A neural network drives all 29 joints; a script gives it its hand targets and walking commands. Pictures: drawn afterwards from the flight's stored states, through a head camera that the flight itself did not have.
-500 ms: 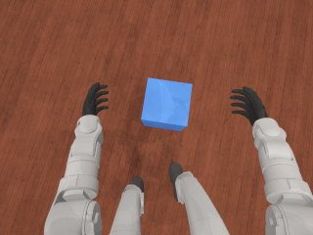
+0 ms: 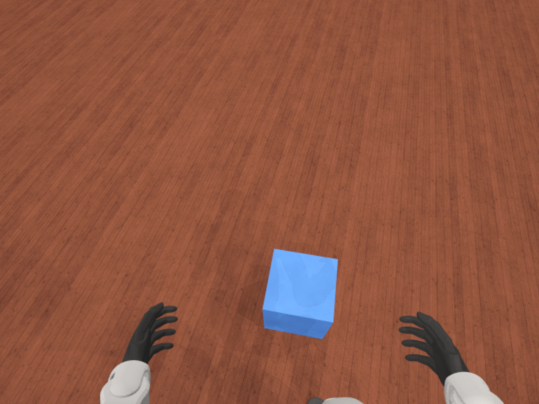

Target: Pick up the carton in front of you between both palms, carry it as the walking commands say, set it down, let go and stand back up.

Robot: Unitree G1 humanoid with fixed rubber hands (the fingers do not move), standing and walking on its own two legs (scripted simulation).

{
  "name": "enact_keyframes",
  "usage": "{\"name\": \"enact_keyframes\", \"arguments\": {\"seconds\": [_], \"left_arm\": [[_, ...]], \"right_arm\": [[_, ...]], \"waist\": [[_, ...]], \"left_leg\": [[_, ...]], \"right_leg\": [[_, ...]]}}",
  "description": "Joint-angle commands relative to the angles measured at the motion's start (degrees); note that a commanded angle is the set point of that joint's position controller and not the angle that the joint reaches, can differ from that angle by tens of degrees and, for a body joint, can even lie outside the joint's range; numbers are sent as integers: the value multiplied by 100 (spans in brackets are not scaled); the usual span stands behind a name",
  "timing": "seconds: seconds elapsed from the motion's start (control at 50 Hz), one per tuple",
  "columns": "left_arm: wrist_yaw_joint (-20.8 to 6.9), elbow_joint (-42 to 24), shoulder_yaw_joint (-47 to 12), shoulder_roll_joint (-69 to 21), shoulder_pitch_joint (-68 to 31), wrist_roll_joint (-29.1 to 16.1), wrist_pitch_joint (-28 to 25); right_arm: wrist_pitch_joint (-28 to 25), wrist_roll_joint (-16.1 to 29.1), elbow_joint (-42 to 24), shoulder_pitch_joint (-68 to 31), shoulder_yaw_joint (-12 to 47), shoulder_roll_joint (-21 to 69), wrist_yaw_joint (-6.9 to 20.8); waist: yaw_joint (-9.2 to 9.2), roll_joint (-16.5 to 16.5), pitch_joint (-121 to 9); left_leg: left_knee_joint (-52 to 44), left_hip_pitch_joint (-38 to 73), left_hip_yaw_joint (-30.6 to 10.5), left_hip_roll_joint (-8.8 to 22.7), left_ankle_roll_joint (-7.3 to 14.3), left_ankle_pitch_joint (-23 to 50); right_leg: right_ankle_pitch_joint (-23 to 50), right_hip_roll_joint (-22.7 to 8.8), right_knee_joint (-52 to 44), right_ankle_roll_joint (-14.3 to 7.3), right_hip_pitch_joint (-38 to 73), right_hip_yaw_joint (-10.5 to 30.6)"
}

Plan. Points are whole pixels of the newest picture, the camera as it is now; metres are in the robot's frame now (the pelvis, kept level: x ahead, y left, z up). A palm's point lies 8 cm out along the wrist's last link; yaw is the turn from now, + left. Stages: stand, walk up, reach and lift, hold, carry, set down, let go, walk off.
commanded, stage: let go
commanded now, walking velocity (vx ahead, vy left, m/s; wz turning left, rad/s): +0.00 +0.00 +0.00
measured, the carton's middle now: (299, 295) +0.45 -0.09 -0.65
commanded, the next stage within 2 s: stand in 0.52 s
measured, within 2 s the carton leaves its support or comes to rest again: neither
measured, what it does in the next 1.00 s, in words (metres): shifts its weight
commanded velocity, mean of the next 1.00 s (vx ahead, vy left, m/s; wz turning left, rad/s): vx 0.00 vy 0.00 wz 0.00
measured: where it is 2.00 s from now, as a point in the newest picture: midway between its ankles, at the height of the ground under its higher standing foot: outside the picture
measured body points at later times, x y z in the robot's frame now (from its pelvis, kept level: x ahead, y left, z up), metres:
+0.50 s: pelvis +0.01 +0.00 +0.00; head +0.01 +0.00 +0.45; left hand +0.18 +0.24 -0.08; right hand +0.18 -0.24 -0.07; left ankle -0.04 +0.11 -0.74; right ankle +0.01 -0.12 -0.74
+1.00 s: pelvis +0.05 -0.02 -0.02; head +0.05 -0.03 +0.43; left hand +0.17 +0.22 -0.13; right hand +0.11 -0.30 -0.13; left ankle -0.04 +0.11 -0.74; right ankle +0.01 -0.12 -0.74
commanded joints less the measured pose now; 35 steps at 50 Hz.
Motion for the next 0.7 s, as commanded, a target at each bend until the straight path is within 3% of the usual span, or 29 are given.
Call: {"name": "enact_keyframes", "arguments": {"seconds": [0.0,0.2,0.28,0.3,0.32,0.34,0.4,0.5,0.52,0.54,0.58,0.62,0.68], "left_arm": [[-71,-678,3,413,93,-53,0],[-266,-1020,-145,516,363,-220,381],[-277,-1020,-130,542,376,-194,467],[-274,-1015,-120,549,396,-178,480],[-144,-658,-73,582,611,-210,312],[-83,-682,-129,578,606,-240,276],[-36,-742,-140,624,476,-240,231],[-50,-671,-111,607,477,-213,268],[133,358,-22,1126,1458,124,-25],[213,309,45,1344,1281,144,-153],[177,320,-55,1041,926,101,-378],[86,442,-76,902,852,68,-537],[40,611,-68,917,970,35,-650]], "right_arm": [[0,-34,-498,-122,-220,-637,1],[376,-264,-450,-49,-330,-666,-31],[461,-289,-481,-91,-345,-654,-35],[472,-288,-493,-94,-347,-650,-35],[751,-384,-767,-276,-396,-859,-181],[815,-316,-685,-131,-325,-863,-249],[860,-284,-638,-112,-249,-788,-335],[913,-250,-693,-127,-175,-703,-390],[251,-433,119,218,-222,-1010,-534],[-20,-545,137,425,-237,-967,-611],[-333,-507,283,322,-219,-1021,-648],[-500,-455,376,256,-202,-1075,-646],[-594,-405,534,318,-163,-1036,-657]], "waist": [[168,509,-715],[128,181,-44],[147,192,-26],[164,214,-47],[237,26,-398],[210,262,-394],[186,360,-405],[213,310,-300],[283,627,-226],[155,351,270],[163,167,323],[137,-118,-300],[122,-117,-739]], "left_leg": [[-774,-117,124,92,-210,1350],[-924,258,54,146,-190,1658],[-864,364,42,129,-200,1846],[-841,394,44,125,-206,1933],[-572,669,47,149,-182,2595],[-487,735,50,132,-225,2870],[-440,696,48,106,-268,2909],[-464,455,143,35,-224,2325],[-413,530,312,464,-170,-1227],[-561,258,-12,530,-118,-1813],[-484,67,-178,663,-21,-1638],[-335,342,-200,734,-16,-1062],[-12,391,-16,670,-75,-294]], "right_leg": [[1204,146,-136,63,1727,-248],[1123,209,-210,44,2031,-278],[1163,202,-188,36,2063,-272],[1195,204,-187,35,2072,-266],[1168,328,-10,84,1856,-341],[1209,310,6,54,1741,-291],[1273,321,17,19,1569,-235],[1288,259,-28,19,1656,-174],[-350,-519,-389,261,335,389],[-1273,-428,-540,242,-179,577],[-1128,-334,-458,180,-524,644],[-361,-253,-218,108,-365,642],[990,-313,164,-55,-24,780]]}}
